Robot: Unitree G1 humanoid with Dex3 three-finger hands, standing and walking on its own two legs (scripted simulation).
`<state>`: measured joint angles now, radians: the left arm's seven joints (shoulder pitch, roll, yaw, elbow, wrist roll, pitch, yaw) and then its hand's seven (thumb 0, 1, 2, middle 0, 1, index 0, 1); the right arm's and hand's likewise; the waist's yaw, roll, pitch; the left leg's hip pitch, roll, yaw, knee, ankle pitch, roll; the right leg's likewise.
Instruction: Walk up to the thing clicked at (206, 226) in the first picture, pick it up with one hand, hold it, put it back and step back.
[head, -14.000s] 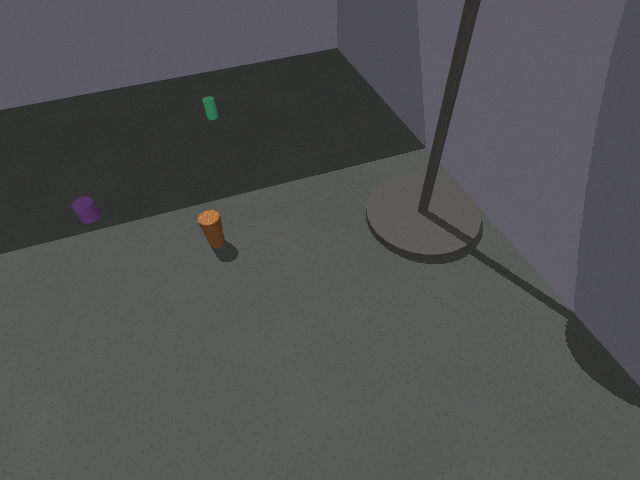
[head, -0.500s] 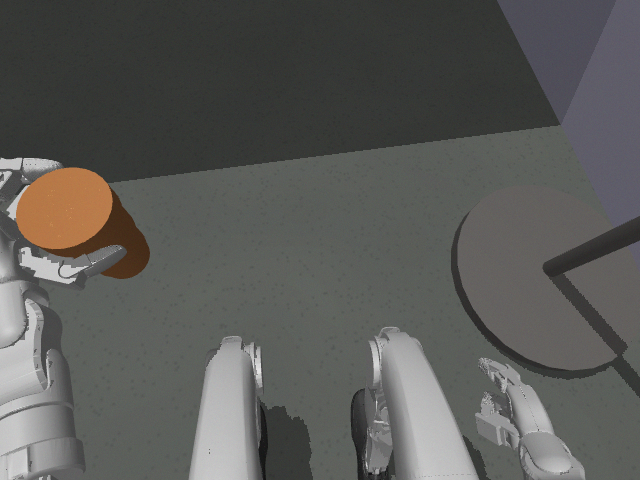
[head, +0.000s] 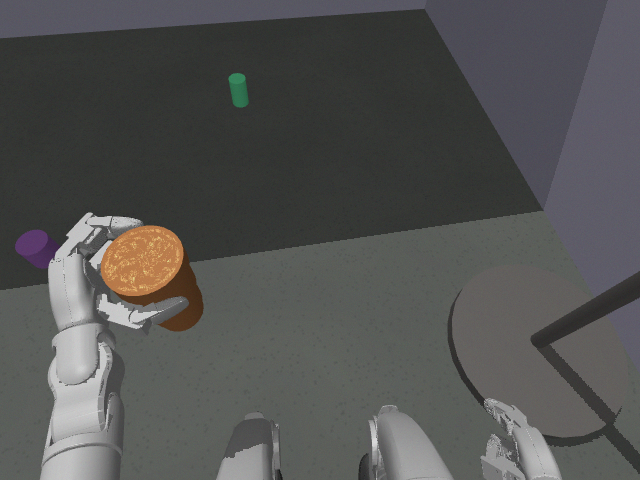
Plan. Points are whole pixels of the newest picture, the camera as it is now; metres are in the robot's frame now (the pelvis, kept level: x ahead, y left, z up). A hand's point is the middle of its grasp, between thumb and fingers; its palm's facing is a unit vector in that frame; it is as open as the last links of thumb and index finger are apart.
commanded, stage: hold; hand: left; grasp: from the side
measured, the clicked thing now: (164, 288) +0.36 +0.20 -0.01
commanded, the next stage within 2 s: crouch in 1.30 s
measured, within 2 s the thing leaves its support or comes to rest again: neither
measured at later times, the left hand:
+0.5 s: hand (142, 229) +0.38 +0.19 +0.10, palm faces +0.31 -0.95 -0.03, open 11.5 cm
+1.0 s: hand (150, 220) +0.37 +0.18 +0.12, palm faces +0.32 -0.95 -0.02, open 11.5 cm
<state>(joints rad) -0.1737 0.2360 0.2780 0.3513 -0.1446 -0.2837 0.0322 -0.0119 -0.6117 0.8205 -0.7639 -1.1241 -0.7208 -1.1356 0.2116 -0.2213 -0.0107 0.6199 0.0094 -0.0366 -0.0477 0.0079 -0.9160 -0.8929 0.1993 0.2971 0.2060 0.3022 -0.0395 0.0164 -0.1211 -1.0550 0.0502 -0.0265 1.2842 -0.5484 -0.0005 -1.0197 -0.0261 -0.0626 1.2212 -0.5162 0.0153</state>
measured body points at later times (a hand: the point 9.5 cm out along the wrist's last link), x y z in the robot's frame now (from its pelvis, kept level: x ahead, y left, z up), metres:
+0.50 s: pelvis +0.03 -0.01 +0.05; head +0.09 +0.00 +0.50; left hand +0.35 +0.24 +0.11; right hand +0.16 -0.25 -0.06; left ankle +0.04 +0.12 -0.63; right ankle +0.04 -0.14 -0.63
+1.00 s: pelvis +0.03 -0.02 +0.07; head +0.08 -0.01 +0.52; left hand +0.35 +0.23 +0.13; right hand +0.17 -0.26 -0.04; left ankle +0.04 +0.12 -0.63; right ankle +0.04 -0.14 -0.63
